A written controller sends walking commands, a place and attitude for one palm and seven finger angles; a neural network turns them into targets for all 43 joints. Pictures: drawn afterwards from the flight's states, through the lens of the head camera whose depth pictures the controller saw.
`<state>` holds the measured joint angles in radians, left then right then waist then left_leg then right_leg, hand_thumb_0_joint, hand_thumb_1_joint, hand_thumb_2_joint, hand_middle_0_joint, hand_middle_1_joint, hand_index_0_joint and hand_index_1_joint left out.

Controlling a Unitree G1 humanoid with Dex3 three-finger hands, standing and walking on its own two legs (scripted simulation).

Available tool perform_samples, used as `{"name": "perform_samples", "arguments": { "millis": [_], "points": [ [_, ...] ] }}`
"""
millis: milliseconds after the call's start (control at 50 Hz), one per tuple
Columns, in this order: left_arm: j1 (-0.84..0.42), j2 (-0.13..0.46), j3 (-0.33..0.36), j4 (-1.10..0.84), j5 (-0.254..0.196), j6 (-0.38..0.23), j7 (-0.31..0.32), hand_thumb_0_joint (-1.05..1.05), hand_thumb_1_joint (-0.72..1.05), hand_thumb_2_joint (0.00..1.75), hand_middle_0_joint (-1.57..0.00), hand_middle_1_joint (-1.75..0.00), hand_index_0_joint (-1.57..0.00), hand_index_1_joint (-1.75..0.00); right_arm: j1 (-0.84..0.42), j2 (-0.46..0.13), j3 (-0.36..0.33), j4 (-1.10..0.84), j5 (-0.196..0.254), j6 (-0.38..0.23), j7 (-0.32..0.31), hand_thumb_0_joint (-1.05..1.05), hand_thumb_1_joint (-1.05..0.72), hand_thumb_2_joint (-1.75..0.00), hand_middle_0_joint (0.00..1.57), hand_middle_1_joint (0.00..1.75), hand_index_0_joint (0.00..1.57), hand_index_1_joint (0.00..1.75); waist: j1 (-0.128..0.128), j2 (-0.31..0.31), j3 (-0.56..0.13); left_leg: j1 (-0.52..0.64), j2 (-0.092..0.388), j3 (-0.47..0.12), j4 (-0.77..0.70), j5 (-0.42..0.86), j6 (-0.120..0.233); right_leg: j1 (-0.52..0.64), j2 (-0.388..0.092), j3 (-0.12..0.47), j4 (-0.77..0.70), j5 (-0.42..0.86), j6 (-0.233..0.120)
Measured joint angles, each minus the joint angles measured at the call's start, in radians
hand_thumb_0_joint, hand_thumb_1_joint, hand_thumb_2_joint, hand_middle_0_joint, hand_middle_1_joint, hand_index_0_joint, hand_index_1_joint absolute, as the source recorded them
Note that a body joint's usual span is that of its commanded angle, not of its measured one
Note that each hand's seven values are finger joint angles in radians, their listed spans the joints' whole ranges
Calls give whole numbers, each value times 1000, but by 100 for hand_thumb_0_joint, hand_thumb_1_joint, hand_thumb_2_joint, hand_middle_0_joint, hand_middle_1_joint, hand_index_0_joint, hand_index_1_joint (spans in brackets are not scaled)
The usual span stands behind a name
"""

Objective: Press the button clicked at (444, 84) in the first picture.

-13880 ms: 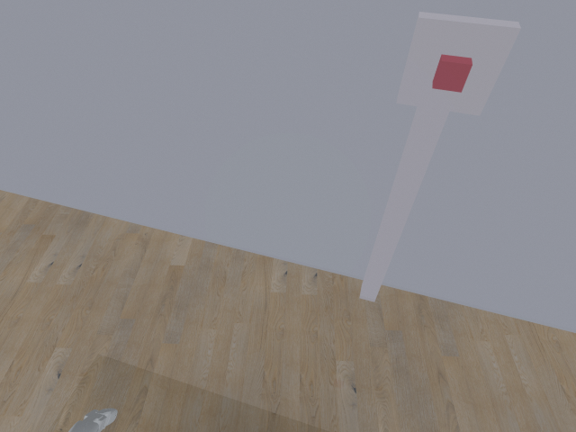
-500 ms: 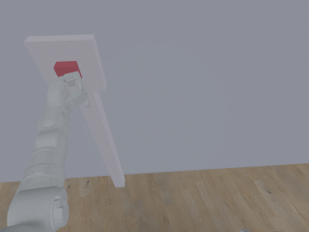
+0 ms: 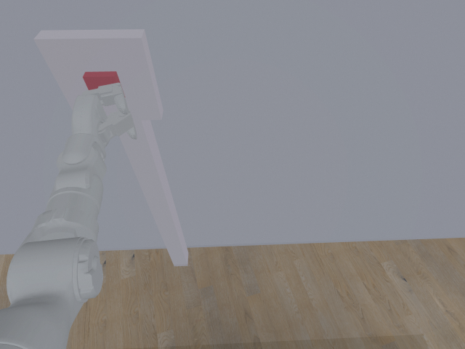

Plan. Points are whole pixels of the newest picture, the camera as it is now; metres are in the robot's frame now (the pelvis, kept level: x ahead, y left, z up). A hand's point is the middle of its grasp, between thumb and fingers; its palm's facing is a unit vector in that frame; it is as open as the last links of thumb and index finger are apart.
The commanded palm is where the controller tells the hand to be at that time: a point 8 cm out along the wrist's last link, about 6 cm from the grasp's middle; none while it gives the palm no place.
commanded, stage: hold the button down briefly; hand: left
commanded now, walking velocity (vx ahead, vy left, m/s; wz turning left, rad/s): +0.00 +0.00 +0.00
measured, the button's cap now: (106, 84) +0.52 +0.22 +0.18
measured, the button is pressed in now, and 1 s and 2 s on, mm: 11 0 0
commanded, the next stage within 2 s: pull the fist back off the button in 0.28 s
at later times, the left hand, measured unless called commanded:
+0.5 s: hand (127, 117) +0.47 +0.18 +0.15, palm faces +0.05 -1.00 -0.01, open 2.9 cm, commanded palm +0.46 +0.23 +0.15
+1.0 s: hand (125, 133) +0.43 +0.18 +0.15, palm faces +0.04 -1.00 +0.02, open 2.9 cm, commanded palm +0.39 +0.23 +0.15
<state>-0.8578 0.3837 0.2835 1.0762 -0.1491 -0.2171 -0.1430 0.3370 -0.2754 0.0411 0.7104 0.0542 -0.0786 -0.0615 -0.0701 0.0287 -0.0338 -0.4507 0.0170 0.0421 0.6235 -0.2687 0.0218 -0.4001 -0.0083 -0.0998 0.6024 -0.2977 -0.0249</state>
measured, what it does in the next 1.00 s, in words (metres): stands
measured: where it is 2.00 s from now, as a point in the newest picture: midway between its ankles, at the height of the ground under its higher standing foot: outside the picture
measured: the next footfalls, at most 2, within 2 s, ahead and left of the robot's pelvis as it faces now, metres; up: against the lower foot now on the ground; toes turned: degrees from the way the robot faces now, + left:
none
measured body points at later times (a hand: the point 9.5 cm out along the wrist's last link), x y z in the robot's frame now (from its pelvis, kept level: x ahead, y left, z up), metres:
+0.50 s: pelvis -0.02 +0.00 -0.01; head +0.03 +0.00 +0.44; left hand +0.46 +0.24 +0.16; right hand +0.01 -0.27 -0.12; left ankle +0.03 +0.11 -0.73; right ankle +0.01 -0.10 -0.73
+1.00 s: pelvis +0.00 +0.01 +0.00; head +0.02 +0.00 +0.45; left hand +0.43 +0.23 +0.15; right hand +0.09 -0.25 -0.11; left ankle +0.03 +0.11 -0.73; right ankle +0.01 -0.10 -0.73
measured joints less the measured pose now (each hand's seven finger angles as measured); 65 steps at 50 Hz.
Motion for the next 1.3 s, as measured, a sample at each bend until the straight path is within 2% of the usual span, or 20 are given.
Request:
{"name": "perform_samples", "arguments": {
  "millis": [160, 320, 500, 640, 860, 1140, 1300],
  "points": [
    [-60, 33, -10, 78, -1, -30, -11, -1, 80, 99, -130, -150, -133, -150, 30, -7, 5, 18, 0, -14, -2, 1, -91, -90, 20, 30, 20, 30, -14, 1, 1, -45, 1, -9, 22, 4, -1, -39, 0, -9, 17, 4, -2],
    [-89, 58, -12, 109, -5, -32, -16, -1, 78, 101, -130, -150, -135, -150, 59, -17, 5, 26, 1, -28, -4, 1, -91, -90, 20, 30, 20, 30, -29, -2, 0, -75, 4, -12, 35, 10, -1, -68, 3, -11, 28, 10, -4],
    [-102, 74, 4, 121, 4, -26, -27, -1, 77, 101, -130, -150, -135, -150, 68, -21, 5, 19, -2, -39, -3, 1, -91, -90, 20, 30, 20, 30, -40, -6, -3, -96, 7, -10, 47, 12, 0, -89, 6, -8, 37, 16, -3],
    [-78, 68, 28, 101, 11, -24, -39, -2, 77, 100, -130, -150, -135, -150, 68, -16, 4, -6, -6, -32, 5, 1, -91, -90, 20, 30, 20, 30, -39, -6, -10, -94, 10, -4, 54, 7, 2, -89, 8, 0, 40, 15, -2],
    [89, 1, 36, -94, -16, 5, -29, -4, 79, 94, -130, -150, -132, -150, 44, -1, 0, -48, 2, -15, 9, 1, -91, -90, 20, 30, 20, 30, -8, 1, -17, -28, 10, 22, 29, -7, 8, -35, 10, 26, 21, 9, 5],
    [400, -109, -22, -540, -55, 147, 5, 1, 89, 91, -130, -150, -130, -150, -45, 14, -2, -97, 13, -7, 5, 1, -91, -90, 20, 30, 20, 30, 51, 10, -13, 109, 0, 34, -42, -19, 7, 93, 4, 40, -38, -6, 10],
    [547, -131, -49, -749, -71, 242, 4, 1, 89, 90, -130, -150, -130, -150, -108, 19, 2, -114, 16, 1, -2, 1, -91, -90, 20, 30, 20, 30, 83, 10, -13, 166, -6, 19, -70, -19, 1, 156, 1, 25, -65, -14, 7]
  ]
}}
